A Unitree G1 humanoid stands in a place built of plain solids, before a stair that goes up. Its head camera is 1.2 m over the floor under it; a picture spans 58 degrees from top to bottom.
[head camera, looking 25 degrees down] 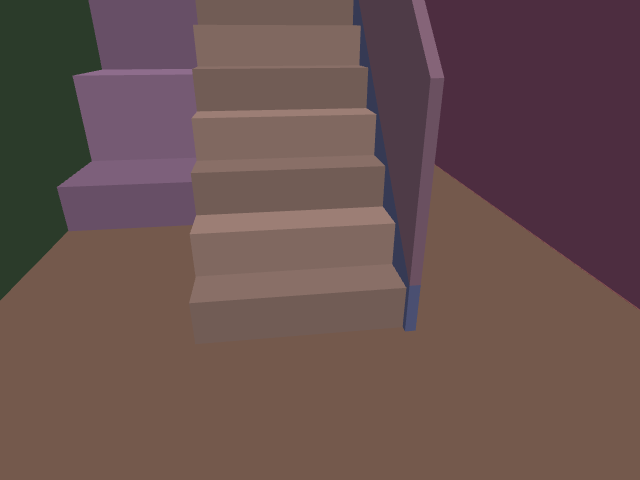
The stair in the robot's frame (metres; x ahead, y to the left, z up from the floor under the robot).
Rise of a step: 0.21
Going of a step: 0.22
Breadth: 0.93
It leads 8 degrees to the left of straight ahead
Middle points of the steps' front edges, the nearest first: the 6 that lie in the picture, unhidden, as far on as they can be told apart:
1.57 0.08 0.21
1.79 0.11 0.42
2.01 0.14 0.63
2.23 0.17 0.85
2.45 0.20 1.06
2.68 0.23 1.27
